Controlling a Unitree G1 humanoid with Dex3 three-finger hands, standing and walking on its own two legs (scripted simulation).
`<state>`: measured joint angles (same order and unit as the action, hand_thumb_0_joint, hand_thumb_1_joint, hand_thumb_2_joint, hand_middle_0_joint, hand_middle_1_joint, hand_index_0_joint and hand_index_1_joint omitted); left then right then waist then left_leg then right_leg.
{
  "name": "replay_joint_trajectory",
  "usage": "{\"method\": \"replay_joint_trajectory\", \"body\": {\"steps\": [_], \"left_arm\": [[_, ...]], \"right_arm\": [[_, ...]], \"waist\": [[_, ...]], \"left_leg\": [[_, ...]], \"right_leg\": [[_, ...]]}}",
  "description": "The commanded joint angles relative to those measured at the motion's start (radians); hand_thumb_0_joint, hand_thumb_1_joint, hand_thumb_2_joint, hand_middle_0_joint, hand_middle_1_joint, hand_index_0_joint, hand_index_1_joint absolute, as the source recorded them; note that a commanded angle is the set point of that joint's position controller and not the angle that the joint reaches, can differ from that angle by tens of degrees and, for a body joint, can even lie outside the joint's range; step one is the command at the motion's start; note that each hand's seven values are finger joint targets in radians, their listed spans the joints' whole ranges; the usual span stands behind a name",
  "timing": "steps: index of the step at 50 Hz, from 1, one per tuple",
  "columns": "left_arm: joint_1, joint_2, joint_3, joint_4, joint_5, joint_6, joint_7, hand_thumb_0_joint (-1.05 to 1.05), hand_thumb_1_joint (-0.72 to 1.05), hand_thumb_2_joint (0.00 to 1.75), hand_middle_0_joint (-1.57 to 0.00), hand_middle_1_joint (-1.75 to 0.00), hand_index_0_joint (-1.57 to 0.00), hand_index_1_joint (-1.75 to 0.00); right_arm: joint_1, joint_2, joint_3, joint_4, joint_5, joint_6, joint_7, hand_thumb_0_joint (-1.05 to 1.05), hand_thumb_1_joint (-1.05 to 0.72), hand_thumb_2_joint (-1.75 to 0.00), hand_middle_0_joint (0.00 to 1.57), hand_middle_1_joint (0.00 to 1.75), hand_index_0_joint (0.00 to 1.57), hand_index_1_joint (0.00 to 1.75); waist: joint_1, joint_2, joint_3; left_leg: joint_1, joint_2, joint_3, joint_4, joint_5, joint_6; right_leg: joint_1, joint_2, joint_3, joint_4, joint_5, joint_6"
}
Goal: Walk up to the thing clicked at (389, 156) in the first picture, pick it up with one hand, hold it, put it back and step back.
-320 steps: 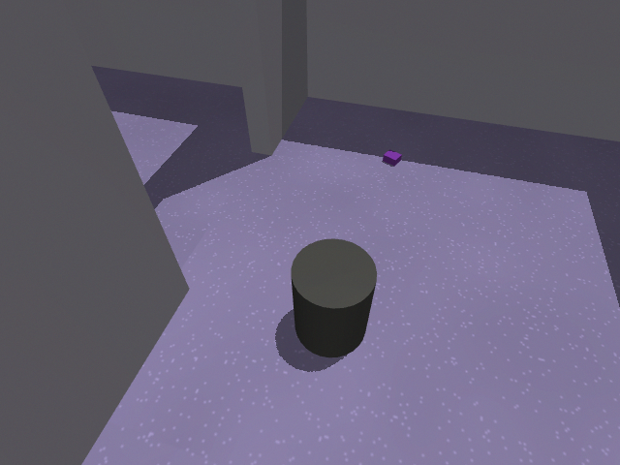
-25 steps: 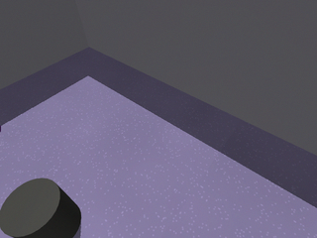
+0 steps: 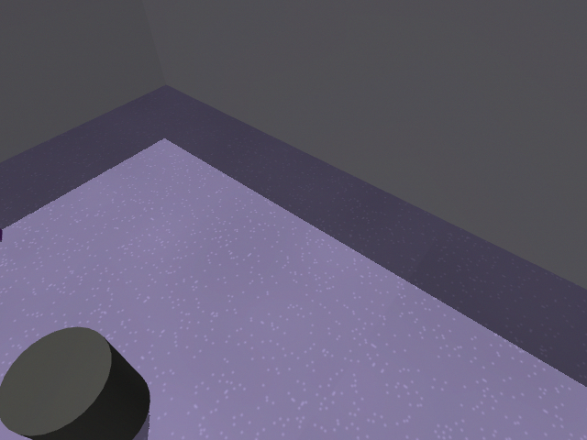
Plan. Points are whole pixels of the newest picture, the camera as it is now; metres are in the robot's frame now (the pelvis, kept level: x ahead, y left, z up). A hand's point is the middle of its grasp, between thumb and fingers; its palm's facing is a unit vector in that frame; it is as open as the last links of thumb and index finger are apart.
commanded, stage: stand
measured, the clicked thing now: out of the picture +1.10 +1.38 -0.76
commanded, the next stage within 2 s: walk up in 0.28 s
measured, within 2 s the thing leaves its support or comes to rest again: neither
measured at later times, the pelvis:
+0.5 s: pelvis +0.03 -0.03 -0.01, yaw -3 degrees
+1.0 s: pelvis +0.24 -0.04 -0.02, yaw +2 degrees
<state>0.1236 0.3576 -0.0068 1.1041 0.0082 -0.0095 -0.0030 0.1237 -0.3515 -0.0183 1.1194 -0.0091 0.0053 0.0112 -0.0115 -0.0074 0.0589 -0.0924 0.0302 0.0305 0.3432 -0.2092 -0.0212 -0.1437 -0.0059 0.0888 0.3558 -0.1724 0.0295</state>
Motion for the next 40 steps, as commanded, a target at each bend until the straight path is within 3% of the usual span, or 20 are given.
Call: {"method": "replay_joint_trajectory", "body": {"steps": [1,13,14,15,16,17,18,19,21,23,26,27,28,29,30,31,33,35,38,40], "left_arm": [[-0.036,0.219,0.041,-0.06,0.002,-0.02,0.013,0.0,0.9,0.9,-0.2,-0.3,-0.2,-0.3],[-0.026,0.213,0.038,-0.053,0.001,-0.022,0.016,0.0,0.9,0.9,-0.2,-0.3,-0.2,-0.3],[0.015,0.294,0.098,-0.106,0.017,-0.03,-0.013,0.0,0.9,0.9,-0.2,-0.3,-0.2,-0.3],[-0.002,0.291,0.104,-0.106,0.028,-0.029,-0.025,0.0,0.9,0.9,-0.2,-0.3,-0.2,-0.3],[-0.058,0.276,0.105,-0.125,0.029,-0.026,-0.035,0.0,0.9,0.9,-0.2,-0.3,-0.2,-0.3],[-0.101,0.254,0.105,-0.151,0.029,-0.024,-0.043,0.0,0.9,0.9,-0.2,-0.3,-0.2,-0.3],[-0.121,0.261,0.109,-0.176,0.033,-0.028,-0.043,0.0,0.9,0.9,-0.2,-0.3,-0.2,-0.3],[-0.124,0.251,0.106,-0.185,0.031,-0.036,-0.046,0.0,0.9,0.9,-0.2,-0.3,-0.2,-0.3],[-0.075,0.246,0.103,-0.184,0.018,-0.054,-0.062,0.0,0.9,0.9,-0.2,-0.3,-0.2,-0.3],[0.014,0.239,0.115,-0.17,0.016,-0.05,-0.078,0.0,0.9,0.9,-0.2,-0.3,-0.2,-0.3],[0.277,0.271,0.148,-0.075,0.02,-0.058,-0.057,0.0,0.9,0.9,-0.2,-0.3,-0.2,-0.3],[0.386,0.33,0.173,-0.048,0.029,-0.064,-0.039,0.0,0.9,0.9,-0.2,-0.3,-0.2,-0.3],[0.4,0.4,0.192,-0.088,0.037,-0.071,-0.025,0.0,0.9,0.9,-0.2,-0.3,-0.2,-0.3],[0.255,0.434,0.186,-0.146,0.035,-0.072,-0.023,0.0,0.9,0.9,-0.2,-0.3,-0.2,-0.3],[0.154,0.439,0.178,-0.189,0.028,-0.074,-0.025,0.0,0.9,0.9,-0.2,-0.3,-0.2,-0.3],[0.108,0.397,0.165,-0.205,0.022,-0.081,-0.024,0.0,0.9,0.9,-0.2,-0.3,-0.2,-0.3],[0.059,0.318,0.146,-0.217,0.005,-0.091,-0.022,0.0,0.9,0.9,-0.2,-0.3,-0.2,-0.3],[0.082,0.297,0.138,-0.219,0.002,-0.1,-0.02,0.0,0.9,0.9,-0.2,-0.3,-0.2,-0.3],[0.09,0.304,0.143,-0.239,0.003,-0.11,-0.016,0.0,0.9,0.9,-0.2,-0.3,-0.2,-0.3],[0.137,0.313,0.15,-0.24,0.004,-0.111,-0.015,0.0,0.9,0.9,-0.2,-0.3,-0.2,-0.3]], "right_arm": [[-0.043,-0.218,-0.044,-0.062,0.001,-0.027,-0.011,0.0,-0.9,-0.9,0.2,0.3,0.2,0.3],[-0.038,-0.216,-0.041,-0.061,0.003,-0.023,-0.013,0.0,-0.9,-0.9,0.2,0.3,0.2,0.3],[0.027,-0.301,-0.097,-0.118,-0.018,-0.042,0.01,0.0,-0.9,-0.9,0.2,0.3,0.2,0.3],[0.055,-0.319,-0.111,-0.103,-0.026,-0.045,0.021,0.0,-0.9,-0.9,0.2,0.3,0.2,0.3],[0.081,-0.331,-0.12,-0.099,-0.029,-0.044,0.025,0.0,-0.9,-0.9,0.2,0.3,0.2,0.3],[0.088,-0.352,-0.133,-0.11,-0.024,-0.045,0.026,0.0,-0.9,-0.9,0.2,0.3,0.2,0.3],[0.085,-0.368,-0.142,-0.131,-0.03,-0.052,0.026,0.0,-0.9,-0.9,0.2,0.3,0.2,0.3],[0.074,-0.36,-0.146,-0.141,-0.033,-0.062,0.024,0.0,-0.9,-0.9,0.2,0.3,0.2,0.3],[0.048,-0.314,-0.134,-0.171,-0.032,-0.069,0.026,0.0,-0.9,-0.9,0.2,0.3,0.2,0.3],[0.007,-0.315,-0.139,-0.199,-0.041,-0.065,0.037,0.0,-0.9,-0.9,0.2,0.3,0.2,0.3],[-0.078,-0.261,-0.122,-0.244,-0.031,-0.047,0.04,0.0,-0.9,-0.9,0.2,0.3,0.2,0.3],[-0.048,-0.183,-0.097,-0.256,-0.033,-0.043,0.04,0.0,-0.9,-0.9,0.2,0.3,0.2,0.3],[-0.03,-0.148,-0.079,-0.281,-0.023,-0.036,0.041,0.0,-0.9,-0.9,0.2,0.3,0.2,0.3],[0.009,-0.228,-0.101,-0.273,-0.011,-0.027,0.036,0.0,-0.9,-0.9,0.2,0.3,0.2,0.3],[0.034,-0.276,-0.116,-0.258,-0.01,-0.028,0.036,0.0,-0.9,-0.9,0.2,0.3,0.2,0.3],[0.043,-0.291,-0.116,-0.235,-0.001,-0.035,0.04,0.0,-0.9,-0.9,0.2,0.3,0.2,0.3],[0.138,-0.278,-0.109,-0.188,0.01,-0.038,0.044,0.0,-0.9,-0.9,0.2,0.3,0.2,0.3],[0.178,-0.261,-0.104,-0.181,0.006,-0.035,0.052,0.0,-0.9,-0.9,0.2,0.3,0.2,0.3],[0.148,-0.262,-0.109,-0.211,-0.007,-0.034,0.065,0.0,-0.9,-0.9,0.2,0.3,0.2,0.3],[0.091,-0.258,-0.106,-0.242,-0.012,-0.037,0.072,0.0,-0.9,-0.9,0.2,0.3,0.2,0.3]], "waist": [[0.002,0.02,-0.083],[0.001,-0.009,-0.071],[-0.001,0.001,-0.172],[-0.014,0.047,-0.098],[-0.042,0.098,-0.015],[-0.062,0.201,0.054],[-0.067,0.175,0.128],[-0.052,0.127,0.15],[-0.026,0.106,0.08],[0.006,0.186,0.016],[0.14,0.07,-0.056],[0.189,-0.19,-0.086],[0.196,-0.29,-0.051],[0.13,-0.152,-0.007],[0.084,-0.124,0.071],[0.053,-0.091,0.114],[0.004,-0.091,0.096],[0.001,-0.096,0.082],[0.005,-0.06,0.111],[0.037,-0.063,0.114]], "left_leg": [[0.025,0.104,-0.076,-0.066,0.094,0.038],[0.032,0.102,-0.073,-0.052,0.121,0.041],[0.075,0.079,-0.081,0.012,-0.389,0.108],[0.054,0.115,-0.137,-0.023,-0.585,0.136],[0.086,0.159,-0.206,-0.1,-0.673,0.158],[0.045,0.289,-0.332,-0.226,-0.695,0.212],[0.029,0.39,-0.418,-0.269,-0.606,0.266],[0.055,0.406,-0.412,-0.258,-0.469,0.275],[0.108,0.311,-0.281,-0.189,-0.325,0.244],[0.048,0.227,-0.158,-0.145,-0.348,0.208],[-0.332,0.118,0.003,0.184,-0.403,0.13],[-0.497,0.011,0.093,0.509,-0.461,0.101],[-0.639,-0.102,-0.054,0.737,-0.433,0.062],[-0.559,-0.069,-0.158,0.797,-0.348,0.056],[-0.544,-0.011,-0.192,0.797,-0.277,0.063],[-0.556,0.022,-0.212,0.799,-0.215,0.063],[-0.466,0.031,-0.217,0.734,-0.1,0.056],[-0.429,0.024,-0.191,0.674,-0.031,0.04],[-0.476,0.033,-0.179,0.586,0.004,0.005],[-0.519,0.038,-0.159,0.493,0.018,0.001]], "right_leg": [[-0.002,-0.099,0.058,-0.041,0.162,-0.052],[-0.001,-0.104,0.052,-0.046,0.2,-0.047],[-0.031,-0.039,0.055,0.023,-0.345,-0.082],[-0.17,-0.037,0.051,0.077,-0.494,-0.089],[-0.339,-0.004,0.001,0.167,-0.484,-0.068],[-0.412,0.023,-0.071,0.366,-0.337,-0.048],[-0.504,-0.02,-0.048,0.438,-0.31,-0.038],[-0.511,-0.062,-0.023,0.415,-0.286,-0.043],[-0.43,-0.07,-0.032,0.318,-0.281,-0.047],[-0.273,-0.045,-0.097,0.255,-0.227,-0.041],[0.254,0.01,-0.147,0.14,-0.053,-0.044],[0.375,-0.068,0.005,0.026,-0.245,-0.055],[0.287,-0.283,0.428,-0.182,-0.606,-0.086],[0.108,-0.402,0.615,-0.317,-0.802,-0.15],[0.009,-0.409,0.612,-0.321,-0.816,-0.189],[-0.006,-0.359,0.492,-0.299,-0.668,-0.192],[-0.036,-0.233,0.223,-0.251,-0.433,-0.12],[-0.042,-0.216,0.125,-0.246,-0.293,-0.127],[-0.032,-0.247,0.08,-0.265,-0.29,-0.2],[0.031,-0.25,0.057,-0.255,-0.248,-0.199]]}}
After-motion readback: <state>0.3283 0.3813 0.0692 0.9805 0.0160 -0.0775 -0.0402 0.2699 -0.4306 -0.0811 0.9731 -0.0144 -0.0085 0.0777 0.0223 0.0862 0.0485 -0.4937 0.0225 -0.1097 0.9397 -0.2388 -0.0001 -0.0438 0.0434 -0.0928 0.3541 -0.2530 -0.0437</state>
